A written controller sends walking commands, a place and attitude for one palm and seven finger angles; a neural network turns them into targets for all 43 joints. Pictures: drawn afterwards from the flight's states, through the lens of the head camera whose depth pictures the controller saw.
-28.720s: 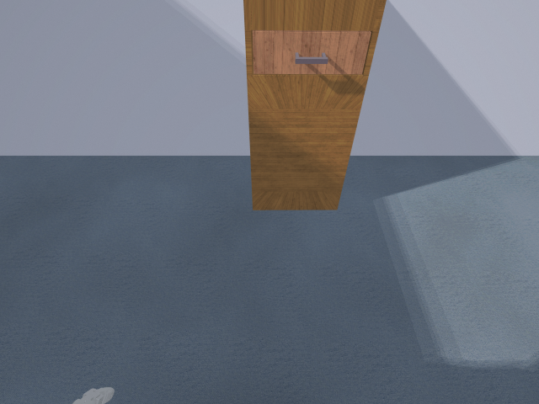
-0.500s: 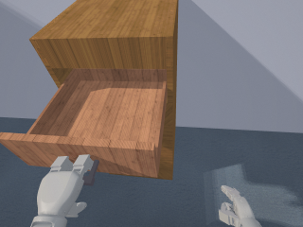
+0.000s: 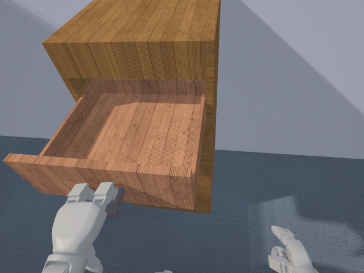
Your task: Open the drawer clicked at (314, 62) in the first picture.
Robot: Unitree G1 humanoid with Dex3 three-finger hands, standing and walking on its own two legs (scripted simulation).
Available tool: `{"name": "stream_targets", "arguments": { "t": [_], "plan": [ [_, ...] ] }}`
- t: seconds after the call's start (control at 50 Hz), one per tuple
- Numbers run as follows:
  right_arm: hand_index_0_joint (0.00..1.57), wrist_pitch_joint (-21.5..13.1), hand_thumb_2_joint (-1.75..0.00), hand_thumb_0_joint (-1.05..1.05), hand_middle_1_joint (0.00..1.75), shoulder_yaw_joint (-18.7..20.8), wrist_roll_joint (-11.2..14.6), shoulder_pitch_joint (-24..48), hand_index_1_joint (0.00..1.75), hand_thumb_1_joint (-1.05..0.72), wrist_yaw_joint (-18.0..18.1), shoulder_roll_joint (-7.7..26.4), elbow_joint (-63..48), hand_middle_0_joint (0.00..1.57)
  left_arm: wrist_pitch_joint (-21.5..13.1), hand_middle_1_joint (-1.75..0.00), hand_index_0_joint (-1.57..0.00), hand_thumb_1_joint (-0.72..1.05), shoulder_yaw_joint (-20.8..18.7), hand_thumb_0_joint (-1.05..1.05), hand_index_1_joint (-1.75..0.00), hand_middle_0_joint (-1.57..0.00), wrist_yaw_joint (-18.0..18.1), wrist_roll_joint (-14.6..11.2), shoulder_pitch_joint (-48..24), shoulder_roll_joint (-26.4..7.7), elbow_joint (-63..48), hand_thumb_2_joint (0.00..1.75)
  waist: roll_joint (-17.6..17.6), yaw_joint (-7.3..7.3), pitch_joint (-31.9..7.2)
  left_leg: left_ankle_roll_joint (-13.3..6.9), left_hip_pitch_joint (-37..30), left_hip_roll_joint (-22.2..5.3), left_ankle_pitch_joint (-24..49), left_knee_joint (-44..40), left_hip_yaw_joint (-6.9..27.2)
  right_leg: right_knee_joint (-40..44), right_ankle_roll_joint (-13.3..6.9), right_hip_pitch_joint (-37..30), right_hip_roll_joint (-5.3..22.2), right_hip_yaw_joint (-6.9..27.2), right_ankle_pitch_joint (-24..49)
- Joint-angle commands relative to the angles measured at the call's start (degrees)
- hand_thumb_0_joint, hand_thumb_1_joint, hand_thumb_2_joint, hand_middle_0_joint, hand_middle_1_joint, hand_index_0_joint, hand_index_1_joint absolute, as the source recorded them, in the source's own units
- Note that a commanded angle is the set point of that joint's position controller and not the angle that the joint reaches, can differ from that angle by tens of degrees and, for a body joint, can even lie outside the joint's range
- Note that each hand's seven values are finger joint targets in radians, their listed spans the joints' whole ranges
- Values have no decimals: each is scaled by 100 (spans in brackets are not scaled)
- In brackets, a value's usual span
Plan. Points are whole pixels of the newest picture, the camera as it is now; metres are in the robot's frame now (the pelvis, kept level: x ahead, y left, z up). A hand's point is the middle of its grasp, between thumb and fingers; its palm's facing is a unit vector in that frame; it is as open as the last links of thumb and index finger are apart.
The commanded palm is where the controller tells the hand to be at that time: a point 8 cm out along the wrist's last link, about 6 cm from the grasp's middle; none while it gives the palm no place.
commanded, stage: lift the hand off the handle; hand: left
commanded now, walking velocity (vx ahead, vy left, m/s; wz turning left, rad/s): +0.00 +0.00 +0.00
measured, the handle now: (96, 200) +0.24 +0.21 +0.07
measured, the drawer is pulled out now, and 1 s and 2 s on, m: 0.29 0.28 0.28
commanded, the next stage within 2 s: draw the hand back to the body in 1.28 s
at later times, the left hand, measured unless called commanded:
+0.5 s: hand (79, 209) +0.21 +0.21 +0.10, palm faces +0.13 -0.16 -0.98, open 13.4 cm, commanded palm +0.18 +0.21 +0.17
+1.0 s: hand (67, 181) +0.22 +0.21 +0.18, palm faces +0.17 -0.16 -0.97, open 13.8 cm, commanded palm +0.18 +0.21 +0.24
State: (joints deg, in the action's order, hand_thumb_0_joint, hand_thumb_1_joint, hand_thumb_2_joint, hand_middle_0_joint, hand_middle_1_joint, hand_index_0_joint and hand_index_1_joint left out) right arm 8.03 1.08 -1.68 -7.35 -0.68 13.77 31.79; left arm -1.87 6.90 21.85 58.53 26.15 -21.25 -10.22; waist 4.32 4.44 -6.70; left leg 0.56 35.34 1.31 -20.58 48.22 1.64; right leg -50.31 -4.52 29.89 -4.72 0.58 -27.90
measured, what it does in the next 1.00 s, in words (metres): stands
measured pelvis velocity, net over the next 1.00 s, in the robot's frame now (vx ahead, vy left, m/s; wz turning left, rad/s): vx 0.00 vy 0.03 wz -0.01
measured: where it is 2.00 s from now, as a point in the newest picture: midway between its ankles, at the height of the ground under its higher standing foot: outside the picture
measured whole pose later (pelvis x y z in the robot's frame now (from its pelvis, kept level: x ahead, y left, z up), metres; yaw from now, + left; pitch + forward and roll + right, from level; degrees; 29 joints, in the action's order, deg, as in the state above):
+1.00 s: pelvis +0.00 +0.03 +0.03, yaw -1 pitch -1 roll +0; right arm 10.0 -3.3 2.2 -4.5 -2.3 13.4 31.2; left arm 11.9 7.6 0.8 50.3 16.3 -26.6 -29.7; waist 7.2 5.9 -3.4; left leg -1.4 17.9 2.1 -14.4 33.6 0.6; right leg -34.4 -2.2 12.3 -3.3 2.4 -20.7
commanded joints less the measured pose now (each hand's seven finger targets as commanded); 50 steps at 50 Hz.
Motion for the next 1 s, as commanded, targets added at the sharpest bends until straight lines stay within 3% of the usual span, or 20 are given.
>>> {"name": "stream_targets", "arguments": {
  "t": [0.0, 0.08, 0.14, 0.2, 0.26, 0.4, 0.5, 0.56, 0.58, 0.62, 0.66, 0.72, 0.76, 0.82, 0.84, 0.86, 0.88, 0.94, 0.96, 0.98],
  "plan": [
    [20, -289, -90, 0, 30, 153, 12, 826, 30, -90, 76, 422, -980, 20, 122, -120, -30, -50, -825, 0, -120, -30, 234, -35, -830, -957, -1179, 30, -489, -75, -921, -304, -1155, 210, 718, -317, -133, 1267, 239, 115, 323, 603, 1815],
    [20, -295, -90, 0, 30, 103, 33, 920, 30, -90, 68, 393, -1009, 20, 217, -120, -30, -50, -834, 0, -120, -30, 171, -128, -780, -1029, -1623, 30, -405, -8, -1182, -306, -1435, 199, 1038, -404, -126, 1247, 225, -109, 328, 552, 2171],
    [20, -325, -90, 0, 30, 101, 62, 942, 30, -90, 88, 377, -1029, 20, 230, -120, -30, -50, -724, 0, -120, -30, 72, -236, -824, -969, -1845, 30, -271, -46, -926, -318, -1577, 174, 1075, -481, -118, 1362, 238, -78, 319, 487, 2099],
    [20, -336, -90, 0, 30, 59, 88, 999, 30, -90, 114, 376, -1021, 20, 269, -120, -30, -50, -873, 0, -120, -30, -18, -294, -964, -1127, -1940, 30, -326, -49, -740, -315, -1667, 144, 1025, -592, -106, 1473, 235, -69, 306, 457, 1904],
    [20, -375, -90, 0, 30, 47, 87, 1025, 30, -90, 105, 400, -1083, 20, 266, -120, -30, -50, -1000, 0, -120, -30, -70, -344, -765, -1210, -2160, 30, -280, 33, -860, -301, -1851, 111, 1170, -676, -97, 1539, 210, -176, 293, 474, 1959],
    [20, -285, -90, 0, 30, 30, 202, 1099, 30, -90, -9, 402, -1103, 20, 579, -120, -30, -50, -568, 0, -120, -30, -539, -475, -642, -884, -2323, 30, -360, 24, -536, -298, -2006, 24, 1224, -978, -116, 1684, 272, -303, 303, 251, 1810],
    [20, -234, -90, 0, 30, -51, 241, 1175, 30, -90, -5, 416, -1153, 20, 768, -120, -30, -50, -505, 0, -120, -30, -927, -484, -887, -1061, -2645, 30, -426, 41, -430, -316, -2189, -35, 1248, -1187, -136, 1890, 297, -467, 341, 208, 1739],
    [20, -214, -90, 0, 30, -119, 253, 1301, 30, -90, -2, 436, -1217, 20, 821, -120, -30, -50, -650, 0, -120, -30, -1033, -416, -1010, -1232, -2799, 30, -230, 111, -398, -300, -2321, -84, 1272, -1274, -114, 1976, 253, -523, 324, 222, 1623],
    [20, -222, -90, 0, 30, -149, 227, 1195, 30, -90, -21, 384, -1193, 20, 822, -120, -30, -50, -406, 0, -120, -30, -1094, -384, -1160, -1045, -2901, 30, -228, 79, -464, -310, -2360, -74, 1312, -1283, -139, 1939, 272, -535, 364, 117, 1597],
    [20, -204, -90, 0, 30, -112, 240, 1192, 30, -90, -30, 396, -1185, 20, 804, -120, -30, -50, -379, 0, -120, -30, -1190, -439, -1270, -1021, -2992, 30, -46, 78, -406, -291, -2483, -101, 1380, -1365, -120, 2015, 254, -574, 322, 94, 1540],
    [20, -231, -90, 0, 30, -149, 305, 1330, 30, -90, -24, 426, -1241, 20, 845, -120, -30, -50, -668, 0, -120, -30, -1240, -575, -1242, -1266, -3134, 30, 22, 93, -479, -274, -2538, -140, 1414, -1416, -83, 2052, 231, -734, 308, 125, 1623],
    [20, -212, -90, 0, 30, -152, 259, 1270, 30, -90, -25, 383, -1204, 20, 838, -120, -30, -50, -460, 0, -120, -30, -1369, -573, -1408, -1107, -3153, 30, -141, 89, -303, -275, -2541, -122, 1372, -1523, -101, 2170, 260, -716, 313, 61, 1474],
    [20, -234, -90, 0, 30, -187, 329, 1419, 30, -90, -43, 409, -1204, 20, 911, -120, -30, -50, -686, 0, -120, -30, -1404, -649, -1487, -1280, -3167, 30, -123, 81, -298, -260, -2592, -166, 1321, -1573, -69, 2208, 241, -792, 307, 101, 1457],
    [20, -138, -90, 0, 30, -200, 306, 1363, 30, -90, -73, 394, -1091, 20, 1091, -120, -30, -50, -695, 0, -120, -30, -1594, -607, -1355, -1306, -2758, 30, -383, 139, -191, -252, -2488, -131, 1494, -1728, -114, 2267, 272, -1026, 299, 57, 1661],
    [20, -123, -90, 0, 30, -224, 331, 1443, 30, -90, -108, 390, -1113, 20, 1154, -120, -30, -50, -560, 0, -120, -30, -1655, -568, -1598, -1233, -2898, 30, -261, 126, -213, -233, -2539, -149, 1463, -1752, -127, 2273, 282, -991, 333, 80, 1566],
    [20, -143, -90, 0, 30, -229, 404, 1605, 30, -90, -131, 409, -1162, 20, 1224, -120, -30, -50, -672, 0, -120, -30, -1709, -722, -1703, -1294, -2996, 30, -167, 98, -214, -235, -2536, -182, 1399, -1805, -87, 2233, 257, -1081, 303, 53, 1555],
    [20, -135, -90, 0, 30, -237, 360, 1484, 30, -90, -150, 372, -1186, 20, 1267, -120, -30, -50, -445, 0, -120, -30, -1806, -703, -1697, -1152, -3044, 30, -152, 148, -352, -258, -2531, -141, 1480, -1850, -103, 2243, 267, -1181, 325, 8, 1573],
    [20, -100, -90, 0, 30, -247, 391, 1552, 30, -90, -140, 417, -1191, 20, 1342, -120, -30, -50, -544, 0, -120, -30, -1976, -736, -1913, -1384, -3190, 30, -240, 143, -380, -254, -2649, -148, 1594, -1911, -140, 2359, 312, -1322, 359, 84, 1725],
    [20, -153, -90, 0, 30, -254, 459, 1710, 30, -90, -142, 461, -1264, 20, 1342, -120, -30, -50, -809, 0, -120, -30, -1986, -905, -1957, -1578, -3396, 30, -181, 113, -391, -255, -2658, -185, 1563, -1884, -103, 2331, 293, -1383, 324, 91, 1806],
    [20, -152, -90, 0, 30, -284, 395, 1586, 30, -90, -155, 413, -1290, 20, 1335, -120, -30, -50, -639, 0, -120, -30, -2037, -832, -1854, -1463, -3437, 30, -164, 197, -566, -264, -2636, -144, 1656, -1913, -117, 2307, 297, -1479, 359, 34, 1789]
  ]
}}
